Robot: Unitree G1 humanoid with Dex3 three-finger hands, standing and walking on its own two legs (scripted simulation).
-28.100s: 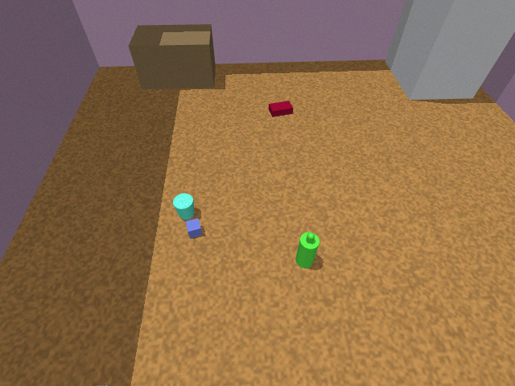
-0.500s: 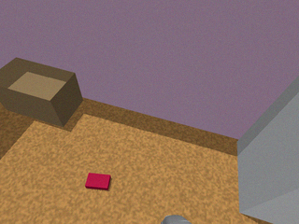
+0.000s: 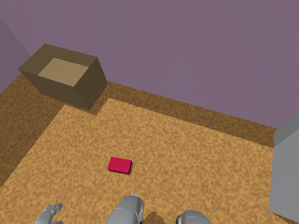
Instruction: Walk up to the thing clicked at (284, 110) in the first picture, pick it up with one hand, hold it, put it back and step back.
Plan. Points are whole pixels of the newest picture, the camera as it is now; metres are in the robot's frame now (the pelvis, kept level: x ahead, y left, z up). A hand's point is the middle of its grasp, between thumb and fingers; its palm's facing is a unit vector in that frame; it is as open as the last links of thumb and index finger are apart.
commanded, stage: walk up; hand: left
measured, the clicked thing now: (120, 165) +0.44 +0.27 -0.74
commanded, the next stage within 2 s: stand in 0.80 s
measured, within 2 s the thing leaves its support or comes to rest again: neither
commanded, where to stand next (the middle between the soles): +0.06 +0.03 m, yaw +0 degrees
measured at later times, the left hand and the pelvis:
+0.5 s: hand out of the picture +0.05 +0.30 -0.16, palm faces +0.05 -0.93 -0.36, open 7.4 cm; pelvis -0.02 +0.03 -0.01, yaw +3 degrees
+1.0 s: hand out of the picture +0.06 +0.28 -0.14, palm faces +0.02 -0.95 -0.32, open 7.4 cm; pelvis -0.02 +0.02 +0.01, yaw +2 degrees
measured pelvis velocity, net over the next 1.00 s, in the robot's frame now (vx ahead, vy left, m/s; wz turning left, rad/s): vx -0.02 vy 0.02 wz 0.04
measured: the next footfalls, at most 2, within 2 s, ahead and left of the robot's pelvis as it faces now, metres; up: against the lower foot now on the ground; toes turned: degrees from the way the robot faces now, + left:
left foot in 0.12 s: +0.03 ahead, +0.16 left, +0.00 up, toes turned +0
right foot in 0.40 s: +0.04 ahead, -0.10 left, +0.00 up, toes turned +0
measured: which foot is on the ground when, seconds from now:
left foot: up 0.00-0.10, down 0.12-1.00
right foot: down 0.00-0.14, up 0.16-0.38, down 0.40-1.00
